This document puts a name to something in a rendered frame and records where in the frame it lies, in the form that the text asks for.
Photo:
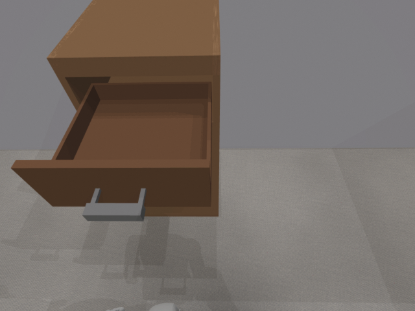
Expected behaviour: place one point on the handle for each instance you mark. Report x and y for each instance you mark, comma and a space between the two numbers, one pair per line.
95, 211

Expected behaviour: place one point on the cabinet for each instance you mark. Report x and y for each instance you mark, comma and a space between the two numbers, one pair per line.
127, 41

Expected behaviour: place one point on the drawer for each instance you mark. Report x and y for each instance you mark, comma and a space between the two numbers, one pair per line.
126, 137

